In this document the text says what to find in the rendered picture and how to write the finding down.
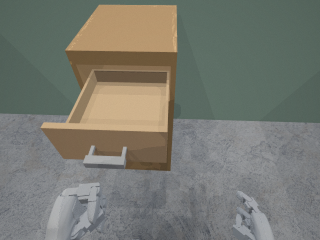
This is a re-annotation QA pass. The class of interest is handle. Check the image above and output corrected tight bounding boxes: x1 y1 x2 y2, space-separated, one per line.
83 145 127 170

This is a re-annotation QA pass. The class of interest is robot left hand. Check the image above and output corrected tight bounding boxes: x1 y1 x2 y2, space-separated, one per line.
45 182 108 240

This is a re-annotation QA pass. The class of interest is robot right hand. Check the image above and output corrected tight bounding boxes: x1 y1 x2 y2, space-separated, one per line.
233 190 275 240

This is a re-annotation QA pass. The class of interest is drawer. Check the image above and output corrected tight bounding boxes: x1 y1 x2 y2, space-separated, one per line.
41 69 170 163

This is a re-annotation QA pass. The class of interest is cabinet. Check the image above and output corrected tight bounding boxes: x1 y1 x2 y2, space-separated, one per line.
65 5 178 171

